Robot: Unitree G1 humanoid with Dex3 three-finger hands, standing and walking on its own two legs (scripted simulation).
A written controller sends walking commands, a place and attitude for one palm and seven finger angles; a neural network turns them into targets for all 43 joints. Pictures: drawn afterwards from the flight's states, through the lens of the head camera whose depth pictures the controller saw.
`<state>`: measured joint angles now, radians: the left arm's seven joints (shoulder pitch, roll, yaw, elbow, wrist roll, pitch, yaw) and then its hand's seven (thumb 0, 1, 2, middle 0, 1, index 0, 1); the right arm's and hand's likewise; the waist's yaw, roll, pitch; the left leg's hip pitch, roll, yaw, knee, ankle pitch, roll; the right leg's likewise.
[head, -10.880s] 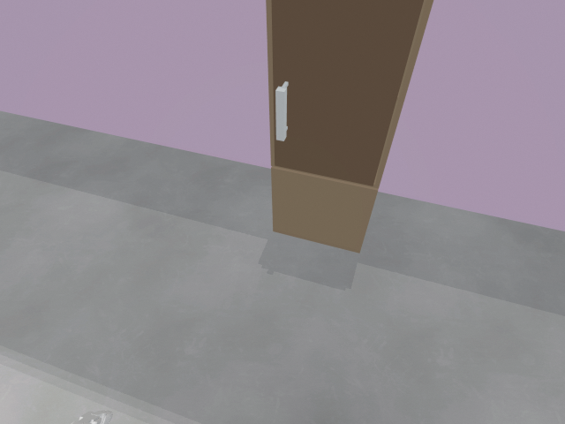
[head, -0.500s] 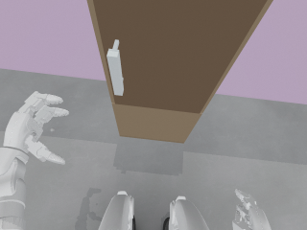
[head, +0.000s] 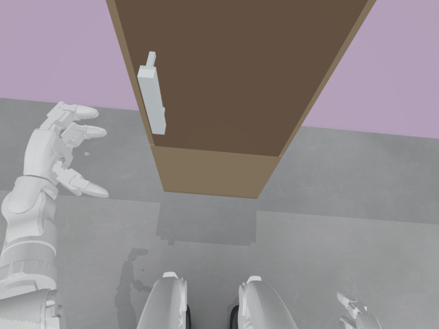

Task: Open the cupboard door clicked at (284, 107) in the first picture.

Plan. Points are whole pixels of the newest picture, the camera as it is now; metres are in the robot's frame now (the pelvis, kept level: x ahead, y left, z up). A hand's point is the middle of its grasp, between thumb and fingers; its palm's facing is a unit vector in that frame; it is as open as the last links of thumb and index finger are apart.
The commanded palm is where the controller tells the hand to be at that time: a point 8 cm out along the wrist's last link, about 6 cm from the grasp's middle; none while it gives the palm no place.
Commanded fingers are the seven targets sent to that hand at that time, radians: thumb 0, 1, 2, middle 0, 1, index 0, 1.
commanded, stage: move the hooked fingers beside the handle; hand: left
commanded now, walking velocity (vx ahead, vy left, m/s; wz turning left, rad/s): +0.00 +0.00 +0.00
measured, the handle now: (155, 96) +0.54 +0.13 +0.02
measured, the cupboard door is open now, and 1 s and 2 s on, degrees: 0 0 0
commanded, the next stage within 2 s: slide the fingers in behind the handle in 1.46 s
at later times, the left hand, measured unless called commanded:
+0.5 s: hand (106, 123) +0.47 +0.22 +0.03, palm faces -0.05 -1.00 -0.03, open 13.9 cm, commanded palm +0.47 +0.25 +0.03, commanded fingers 0.00 -0.50 0.30 -0.30 -1.20 -0.30 -1.20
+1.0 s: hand (109, 115) +0.50 +0.22 +0.01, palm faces -0.04 -1.00 -0.04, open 13.9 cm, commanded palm +0.49 +0.25 +0.02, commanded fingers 0.00 -0.50 0.30 -0.30 -1.20 -0.30 -1.20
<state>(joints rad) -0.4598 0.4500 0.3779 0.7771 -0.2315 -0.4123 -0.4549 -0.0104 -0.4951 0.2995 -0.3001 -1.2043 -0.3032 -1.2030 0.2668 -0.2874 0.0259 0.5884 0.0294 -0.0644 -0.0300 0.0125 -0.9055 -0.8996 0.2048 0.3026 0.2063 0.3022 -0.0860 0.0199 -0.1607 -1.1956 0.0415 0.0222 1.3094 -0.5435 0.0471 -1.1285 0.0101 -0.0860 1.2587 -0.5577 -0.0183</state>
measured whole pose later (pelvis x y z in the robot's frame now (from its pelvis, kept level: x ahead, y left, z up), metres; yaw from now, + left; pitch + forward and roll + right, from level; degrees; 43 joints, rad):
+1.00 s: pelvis +0.00 +0.01 -0.02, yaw -2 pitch +30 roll -5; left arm -0.82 0.56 0.44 1.05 -0.12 -0.43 -0.37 -0.01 -0.49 0.30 -0.30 -1.20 -0.30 -1.20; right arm 0.34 -0.27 0.05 0.61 0.00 0.08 0.01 0.01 -0.91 -0.90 0.20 0.30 0.21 0.30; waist -0.17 0.04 -0.14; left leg -1.35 0.06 0.02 1.39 -0.56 0.06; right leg -1.28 0.03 -0.09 1.31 -0.56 -0.01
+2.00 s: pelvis -0.01 +0.00 -0.02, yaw -1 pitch +28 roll -4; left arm -0.83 0.48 0.37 1.10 -0.11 -0.49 -0.28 -0.01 -0.50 0.30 -0.30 -1.20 -0.30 -1.20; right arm 0.30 -0.28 0.04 0.61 -0.01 0.07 0.01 0.01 -0.91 -0.90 0.20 0.30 0.21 0.30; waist -0.17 0.04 -0.15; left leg -1.33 0.06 0.01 1.38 -0.55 0.04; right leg -1.26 0.03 -0.10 1.32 -0.56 -0.03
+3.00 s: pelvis +0.00 -0.01 -0.01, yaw -1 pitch +27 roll -3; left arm -0.80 0.35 0.30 1.09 -0.07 -0.54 -0.12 -0.01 -0.50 0.30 -0.30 -1.20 -0.30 -1.20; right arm 0.30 -0.25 0.02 0.60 -0.02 0.10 0.05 0.01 -0.91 -0.90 0.20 0.30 0.20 0.30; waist -0.17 0.04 -0.16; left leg -1.28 0.05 0.03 1.35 -0.55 0.04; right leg -1.23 0.02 -0.07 1.32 -0.57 -0.03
